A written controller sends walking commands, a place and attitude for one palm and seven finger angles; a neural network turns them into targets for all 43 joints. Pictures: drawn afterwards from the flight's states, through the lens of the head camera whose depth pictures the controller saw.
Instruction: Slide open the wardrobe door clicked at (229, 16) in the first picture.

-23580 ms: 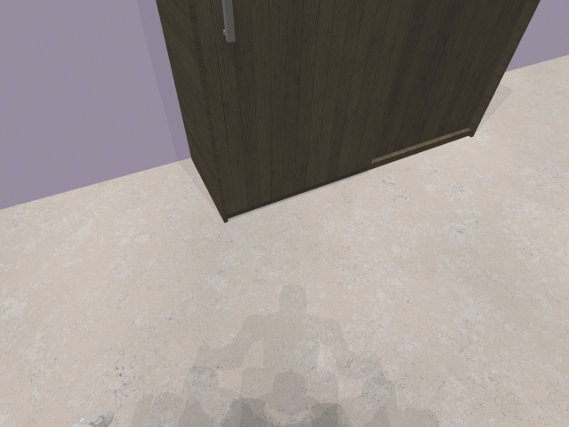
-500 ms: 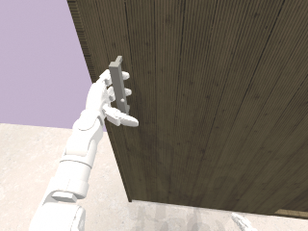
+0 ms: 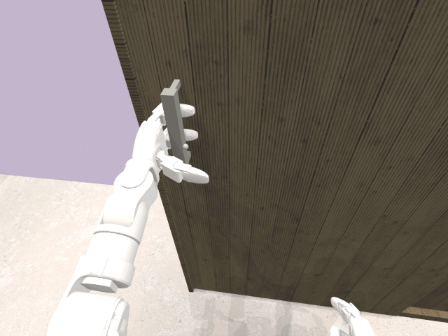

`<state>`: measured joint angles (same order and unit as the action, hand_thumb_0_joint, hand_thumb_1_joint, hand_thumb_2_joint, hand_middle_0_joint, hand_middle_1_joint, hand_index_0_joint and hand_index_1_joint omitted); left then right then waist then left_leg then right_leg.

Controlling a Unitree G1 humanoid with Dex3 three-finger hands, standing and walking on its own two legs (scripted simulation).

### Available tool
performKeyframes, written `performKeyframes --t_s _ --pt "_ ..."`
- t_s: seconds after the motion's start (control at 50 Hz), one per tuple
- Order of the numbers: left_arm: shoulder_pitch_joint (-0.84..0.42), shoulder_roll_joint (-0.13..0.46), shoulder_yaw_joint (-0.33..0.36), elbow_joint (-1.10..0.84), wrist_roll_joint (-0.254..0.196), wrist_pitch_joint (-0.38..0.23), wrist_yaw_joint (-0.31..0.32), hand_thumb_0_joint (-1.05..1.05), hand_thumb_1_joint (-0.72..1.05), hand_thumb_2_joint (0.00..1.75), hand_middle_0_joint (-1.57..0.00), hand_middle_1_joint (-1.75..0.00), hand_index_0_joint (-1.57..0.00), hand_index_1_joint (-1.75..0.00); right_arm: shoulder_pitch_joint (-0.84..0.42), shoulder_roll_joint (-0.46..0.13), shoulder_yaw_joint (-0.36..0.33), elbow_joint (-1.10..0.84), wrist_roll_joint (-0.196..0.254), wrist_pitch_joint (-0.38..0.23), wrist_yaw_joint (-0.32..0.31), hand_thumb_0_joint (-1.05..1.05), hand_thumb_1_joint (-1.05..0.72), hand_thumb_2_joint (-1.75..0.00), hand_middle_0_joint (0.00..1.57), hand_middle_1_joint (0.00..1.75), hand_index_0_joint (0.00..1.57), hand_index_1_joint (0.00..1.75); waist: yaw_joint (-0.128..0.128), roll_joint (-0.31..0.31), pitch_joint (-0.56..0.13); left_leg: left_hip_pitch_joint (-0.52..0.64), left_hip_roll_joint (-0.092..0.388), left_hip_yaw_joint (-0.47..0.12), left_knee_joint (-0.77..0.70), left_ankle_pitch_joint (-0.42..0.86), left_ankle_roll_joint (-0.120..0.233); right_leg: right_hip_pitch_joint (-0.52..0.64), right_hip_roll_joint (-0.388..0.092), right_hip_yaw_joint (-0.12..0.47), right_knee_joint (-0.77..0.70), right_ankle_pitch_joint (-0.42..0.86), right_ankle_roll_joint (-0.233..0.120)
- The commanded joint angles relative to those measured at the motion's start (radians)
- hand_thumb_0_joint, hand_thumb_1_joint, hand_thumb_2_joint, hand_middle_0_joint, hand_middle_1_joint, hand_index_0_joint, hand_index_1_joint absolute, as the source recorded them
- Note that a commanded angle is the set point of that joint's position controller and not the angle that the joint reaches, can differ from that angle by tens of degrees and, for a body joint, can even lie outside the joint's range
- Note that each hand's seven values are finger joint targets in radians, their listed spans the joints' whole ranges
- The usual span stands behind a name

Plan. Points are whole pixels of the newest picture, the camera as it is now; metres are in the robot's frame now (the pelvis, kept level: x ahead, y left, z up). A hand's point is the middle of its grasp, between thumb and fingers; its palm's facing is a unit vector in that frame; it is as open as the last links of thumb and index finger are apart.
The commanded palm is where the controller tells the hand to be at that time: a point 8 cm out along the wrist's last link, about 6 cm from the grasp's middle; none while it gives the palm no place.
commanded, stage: slide the fingers in behind the handle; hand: left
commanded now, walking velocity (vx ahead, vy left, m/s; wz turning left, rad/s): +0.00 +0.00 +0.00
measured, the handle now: (180, 130) +0.45 +0.11 +0.16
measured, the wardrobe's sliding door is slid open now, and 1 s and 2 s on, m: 0.00 0.00 0.00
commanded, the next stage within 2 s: grip the handle and tug to test in 0.30 s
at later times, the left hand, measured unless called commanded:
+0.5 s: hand (184, 146) +0.39 +0.09 +0.17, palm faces -0.08 -1.00 +0.00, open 13.9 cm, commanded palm +0.36 +0.14 +0.17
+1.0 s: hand (183, 145) +0.39 +0.09 +0.17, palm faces -0.08 -1.00 -0.01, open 7.0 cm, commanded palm +0.36 +0.14 +0.17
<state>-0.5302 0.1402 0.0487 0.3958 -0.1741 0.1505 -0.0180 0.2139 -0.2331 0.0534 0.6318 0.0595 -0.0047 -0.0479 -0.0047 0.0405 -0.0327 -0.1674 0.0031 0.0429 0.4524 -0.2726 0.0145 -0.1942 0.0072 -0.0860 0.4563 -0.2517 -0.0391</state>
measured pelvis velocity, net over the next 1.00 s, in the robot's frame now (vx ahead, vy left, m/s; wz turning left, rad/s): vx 0.00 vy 0.01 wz -0.01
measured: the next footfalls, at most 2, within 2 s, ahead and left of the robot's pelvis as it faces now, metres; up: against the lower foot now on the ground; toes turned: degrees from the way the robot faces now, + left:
none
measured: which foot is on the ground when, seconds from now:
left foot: down 0.00-1.00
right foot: down 0.00-1.00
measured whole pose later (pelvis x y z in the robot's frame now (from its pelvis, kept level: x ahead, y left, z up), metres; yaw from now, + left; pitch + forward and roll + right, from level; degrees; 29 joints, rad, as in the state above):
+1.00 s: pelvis +0.00 +0.01 +0.00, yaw -1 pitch -1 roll +0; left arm -0.52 0.14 0.05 0.37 -0.16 0.16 -0.01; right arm 0.23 -0.23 0.05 0.62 0.06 0.01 -0.04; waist -0.01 0.04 -0.03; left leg -0.15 0.00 0.06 0.44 -0.27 0.02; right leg -0.18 0.01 -0.07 0.44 -0.24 -0.03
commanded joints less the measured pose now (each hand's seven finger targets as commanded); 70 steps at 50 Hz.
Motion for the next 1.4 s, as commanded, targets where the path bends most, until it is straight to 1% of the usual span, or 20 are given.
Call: performKeyframes --t_s 0.0,0.04,0.12,0.16,0.22,0.24,0.26,0.32,0.38,0.42,0.48,0.6,0.64,0.74,0.78,0.8,0.82,0.98,1.3,1.38 --pt "-0.450 0.100 0.040 -0.233 -0.005 -0.080 -0.016 0.00 -0.50 0.30 -0.30 -1.20 -0.30 -1.20 -0.102 -0.106 -0.036 -0.146 0.003 -0.046 -0.006 0.00 -0.90 -0.90 0.20 0.30 0.20 0.30 -0.011 -0.088 -0.259 0.084 -0.009 -0.036 -0.029 0.286 0.031 0.083 -0.008 0.059 -0.044 0.336 0.010" --pt "-0.485 0.096 0.032 -0.235 -0.007 -0.081 -0.018 0.00 -0.50 0.30 -0.30 -1.20 -0.30 -1.20 -0.097 -0.105 -0.034 -0.144 0.003 -0.046 -0.007 0.00 -0.90 -0.90 0.20 0.30 0.20 0.30 -0.022 -0.096 -0.248 0.078 -0.010 -0.035 -0.029 0.271 0.032 0.074 -0.007 0.061 -0.049 0.327 0.012" --pt "-0.452 0.116 0.050 -0.276 -0.002 -0.089 -0.019 0.00 -0.50 0.30 -0.30 -1.20 -0.30 -1.20 -0.106 -0.104 -0.036 -0.157 0.002 -0.046 -0.004 0.00 -0.90 -0.90 0.20 0.30 0.20 0.30 -0.004 -0.049 -0.288 0.093 -0.011 -0.032 -0.032 0.295 0.030 0.101 -0.010 0.064 -0.041 0.346 0.008" --pt "-0.441 0.085 0.029 -0.245 -0.005 -0.082 -0.020 0.00 -0.50 0.30 -0.30 -1.20 -0.30 -1.20 -0.104 -0.101 -0.035 -0.153 0.003 -0.047 -0.004 0.00 -0.90 -0.90 0.20 0.30 0.20 0.30 -0.013 -0.075 -0.257 0.084 -0.008 -0.031 -0.030 0.283 0.030 0.079 -0.006 0.060 -0.046 0.333 0.010" --pt "-0.450 0.113 0.051 -0.227 -0.006 -0.074 -0.018 0.00 -0.50 0.30 -0.30 -1.20 -0.30 -1.20 -0.103 -0.109 -0.034 -0.153 0.004 -0.040 -0.006 0.00 -0.90 -0.90 0.20 0.30 0.20 0.30 -0.013 -0.098 -0.223 0.061 -0.007 -0.033 -0.044 0.244 0.031 0.072 -0.005 0.061 -0.058 0.290 0.012" --pt "-0.466 0.117 0.055 -0.249 -0.006 -0.077 -0.016 0.00 -0.50 0.30 -0.30 -1.20 -0.30 -1.20 -0.102 -0.107 -0.038 -0.154 0.004 -0.043 -0.008 0.00 -0.90 -0.90 0.20 0.30 0.20 0.30 -0.015 -0.107 -0.240 0.070 -0.008 -0.032 -0.041 0.253 0.034 0.079 -0.005 0.064 -0.058 0.299 0.012" --pt "-0.462 0.087 0.024 -0.257 -0.003 -0.077 -0.019 0.00 -0.50 0.30 -0.30 -1.20 -0.30 -1.20 -0.109 -0.103 -0.036 -0.156 0.006 -0.044 -0.006 0.00 -0.90 -0.90 0.20 0.30 0.20 0.30 -0.015 -0.065 -0.238 0.078 -0.008 -0.030 -0.041 0.250 0.031 0.068 -0.006 0.063 -0.056 0.291 0.010" --pt "-0.445 0.120 0.059 -0.246 -0.003 -0.075 -0.013 0.00 -0.50 0.30 -0.30 -1.20 -0.30 -1.20 -0.103 -0.107 -0.036 -0.154 0.003 -0.040 -0.007 0.00 -0.90 -0.90 0.20 0.30 0.20 0.30 -0.005 -0.062 -0.254 0.080 -0.008 -0.034 -0.042 0.270 0.029 0.083 -0.005 0.061 -0.054 0.302 0.007" --pt "-0.451 0.093 0.036 -0.267 -0.001 -0.075 -0.010 0.00 -0.50 0.30 -0.30 -1.20 -0.30 -1.20 -0.101 -0.103 -0.037 -0.158 0.003 -0.042 -0.005 0.00 -0.90 -0.90 0.20 0.30 0.20 0.30 -0.009 -0.063 -0.268 0.090 -0.005 -0.034 -0.040 0.279 0.026 0.082 -0.004 0.058 -0.050 0.309 0.007" --pt "-0.475 0.064 0.002 -0.262 0.003 -0.073 -0.010 0.00 -0.41 0.34 -0.31 -1.21 -0.31 -1.21 -0.100 -0.104 -0.038 -0.152 0.003 -0.039 -0.005 0.00 -0.90 -0.90 0.20 0.30 0.20 0.30 -0.022 -0.056 -0.246 0.102 -0.001 -0.038 -0.044 0.276 0.026 0.054 -0.001 0.054 -0.055 0.290 0.007" --pt "-0.474 0.114 0.052 -0.239 0.001 -0.066 -0.002 0.00 -0.27 0.40 -0.32 -1.23 -0.32 -1.23 -0.091 -0.110 -0.038 -0.146 0.002 -0.038 -0.008 0.00 -0.90 -0.90 0.20 0.30 0.20 0.30 -0.015 -0.098 -0.252 0.081 -0.004 -0.042 -0.048 0.251 0.026 0.067 0.001 0.056 -0.059 0.268 0.007" --pt "-0.468 0.104 0.044 -0.218 0.006 -0.064 -0.003 0.00 0.01 0.52 -0.35 -1.27 -0.35 -1.27 -0.097 -0.109 -0.037 -0.147 0.001 -0.032 -0.010 0.00 -0.90 -0.90 0.20 0.30 0.20 0.30 -0.010 -0.063 -0.242 0.092 -0.003 -0.041 -0.048 0.260 0.026 0.057 0.001 0.056 -0.059 0.266 0.004" --pt "-0.517 0.064 0.004 -0.228 0.007 -0.064 -0.002 0.00 0.11 0.56 -0.36 -1.29 -0.36 -1.29 -0.094 -0.102 -0.033 -0.147 0.001 -0.036 -0.010 0.00 -0.90 -0.90 0.20 0.30 0.20 0.30 -0.024 -0.053 -0.238 0.096 -0.004 -0.046 -0.049 0.253 0.025 0.043 0.001 0.054 -0.061 0.254 0.004" --pt "-0.466 0.095 0.040 -0.237 0.001 -0.073 -0.005 0.00 0.34 0.66 -0.39 -1.32 -0.39 -1.32 -0.090 -0.107 -0.039 -0.151 -0.001 -0.035 -0.007 0.00 -0.90 -0.90 0.20 0.30 0.20 0.30 -0.010 -0.100 -0.273 0.097 -0.002 -0.040 -0.046 0.293 0.026 0.083 0.001 0.055 -0.054 0.307 0.005" --pt "-0.472 0.059 0.009 -0.262 0.001 -0.077 -0.010 0.00 0.43 0.70 -0.40 -1.33 -0.40 -1.33 -0.093 -0.102 -0.039 -0.155 -0.002 -0.041 -0.003 0.00 -0.90 -0.90 0.20 0.30 0.20 0.30 -0.014 -0.077 -0.276 0.112 -0.003 -0.037 -0.039 0.310 0.026 0.076 0.001 0.054 -0.050 0.329 0.004" --pt "-0.441 0.092 0.038 -0.260 0.001 -0.079 -0.008 0.00 0.48 0.72 -0.41 -1.34 -0.41 -1.34 -0.092 -0.108 -0.042 -0.157 -0.003 -0.038 -0.004 0.00 -0.90 -0.90 0.20 0.30 0.20 0.30 -0.001 -0.084 -0.281 0.113 0.000 -0.041 -0.043 0.325 0.024 0.088 0.002 0.051 -0.047 0.333 0.003" --pt "-0.432 0.080 0.027 -0.277 0.000 -0.080 -0.010 0.00 0.53 0.74 -0.41 -1.35 -0.41 -1.35 -0.096 -0.105 -0.039 -0.160 -0.003 -0.037 -0.001 0.00 -0.90 -0.90 0.20 0.30 0.20 0.30 0.000 -0.068 -0.279 0.112 -0.001 -0.040 -0.045 0.332 0.022 0.092 0.000 0.053 -0.047 0.340 0.002" --pt "-0.448 0.063 0.005 -0.288 0.004 -0.052 -0.010 0.00 0.90 0.90 -0.45 -1.40 -0.45 -1.40 -0.099 -0.104 -0.038 -0.160 -0.002 -0.031 -0.003 0.00 -0.90 -0.90 0.20 0.30 0.20 0.30 -0.011 -0.072 -0.250 0.114 -0.002 -0.040 -0.042 0.312 0.025 0.070 0.004 0.052 -0.057 0.325 0.003" --pt "-0.423 0.087 0.021 -0.297 0.011 -0.033 -0.012 0.00 0.90 0.90 -0.45 -1.40 -0.45 -1.40 -0.108 -0.107 -0.038 -0.165 -0.008 -0.008 -0.004 0.00 -0.90 -0.90 0.20 0.30 0.20 0.30 -0.001 -0.078 -0.273 0.113 -0.008 -0.039 -0.037 0.346 0.026 0.099 0.001 0.051 -0.048 0.365 0.002" --pt "-0.485 0.060 -0.010 -0.264 0.010 -0.024 -0.013 0.00 0.90 0.90 -0.45 -1.40 -0.45 -1.40 -0.106 -0.103 -0.033 -0.154 -0.004 -0.008 -0.007 0.00 -0.90 -0.90 0.20 0.30 0.20 0.30 -0.026 -0.072 -0.220 0.096 -0.008 -0.045 -0.038 0.283 0.027 0.050 0.003 0.052 -0.063 0.303 0.004"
